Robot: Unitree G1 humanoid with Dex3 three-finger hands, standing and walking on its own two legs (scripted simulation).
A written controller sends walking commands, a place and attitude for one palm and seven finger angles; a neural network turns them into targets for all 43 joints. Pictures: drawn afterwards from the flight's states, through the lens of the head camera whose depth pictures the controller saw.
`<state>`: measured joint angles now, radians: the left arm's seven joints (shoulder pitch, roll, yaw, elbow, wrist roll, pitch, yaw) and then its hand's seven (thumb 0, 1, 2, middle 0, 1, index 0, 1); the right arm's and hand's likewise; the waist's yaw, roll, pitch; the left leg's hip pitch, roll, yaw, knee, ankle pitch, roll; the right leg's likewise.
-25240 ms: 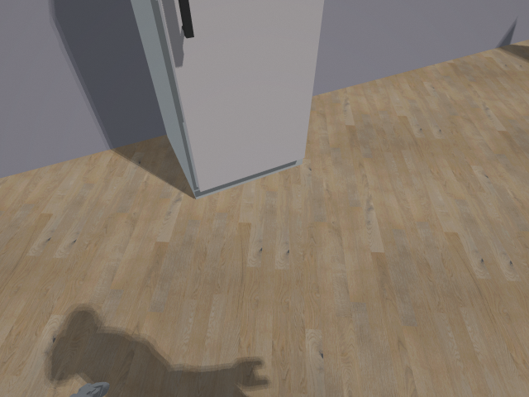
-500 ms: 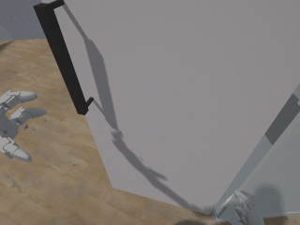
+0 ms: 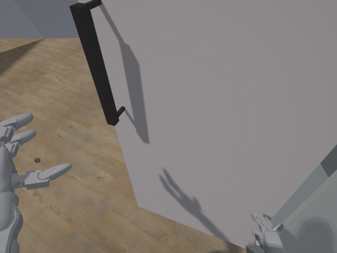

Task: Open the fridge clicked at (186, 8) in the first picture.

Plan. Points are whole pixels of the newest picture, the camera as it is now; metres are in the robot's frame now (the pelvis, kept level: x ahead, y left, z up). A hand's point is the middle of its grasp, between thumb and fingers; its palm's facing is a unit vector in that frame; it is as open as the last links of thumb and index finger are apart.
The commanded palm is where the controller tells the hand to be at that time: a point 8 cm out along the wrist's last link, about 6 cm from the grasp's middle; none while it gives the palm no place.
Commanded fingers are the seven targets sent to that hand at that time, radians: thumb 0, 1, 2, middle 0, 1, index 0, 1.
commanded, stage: draw the hand back to the body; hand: left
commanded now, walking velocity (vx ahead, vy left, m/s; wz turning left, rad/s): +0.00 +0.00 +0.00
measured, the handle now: (105, 71) +0.45 +0.22 +0.22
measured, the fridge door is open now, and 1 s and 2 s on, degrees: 70 70 70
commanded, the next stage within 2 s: step back with the hand held close in 0.74 s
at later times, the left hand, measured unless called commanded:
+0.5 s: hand (38, 175) +0.20 +0.27 +0.15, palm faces +0.47 -0.79 -0.39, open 7.8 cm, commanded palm +0.15 +0.30 +0.17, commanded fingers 0.00 0.90 0.90 -0.20 -0.30 -0.20 -0.30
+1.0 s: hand (40, 171) +0.20 +0.27 +0.16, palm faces +0.46 -0.80 -0.39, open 7.4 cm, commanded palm +0.14 +0.30 +0.18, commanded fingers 0.00 0.90 0.90 -0.20 -0.30 -0.20 -0.30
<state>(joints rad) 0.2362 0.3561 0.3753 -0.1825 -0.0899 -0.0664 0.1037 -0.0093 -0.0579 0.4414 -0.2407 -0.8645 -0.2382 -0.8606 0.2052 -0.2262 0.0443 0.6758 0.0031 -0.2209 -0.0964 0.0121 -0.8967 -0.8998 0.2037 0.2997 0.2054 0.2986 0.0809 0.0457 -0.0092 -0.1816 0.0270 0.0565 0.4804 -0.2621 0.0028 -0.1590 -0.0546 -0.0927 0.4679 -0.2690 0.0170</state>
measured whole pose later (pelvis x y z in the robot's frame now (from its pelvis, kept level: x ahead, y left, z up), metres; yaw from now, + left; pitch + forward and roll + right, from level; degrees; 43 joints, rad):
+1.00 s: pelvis -0.01 +0.00 +0.00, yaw -1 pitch -2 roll -1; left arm 0.43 0.34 0.38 -0.38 -0.06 -0.13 0.13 0.01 0.89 0.90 -0.21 -0.30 -0.21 -0.30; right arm 0.18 -0.23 0.03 0.62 -0.01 -0.11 -0.09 0.01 -0.90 -0.90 0.20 0.30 0.20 0.30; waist 0.04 0.05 0.03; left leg -0.20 0.04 0.07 0.49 -0.26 0.01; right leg -0.16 -0.04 -0.08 0.43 -0.23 0.02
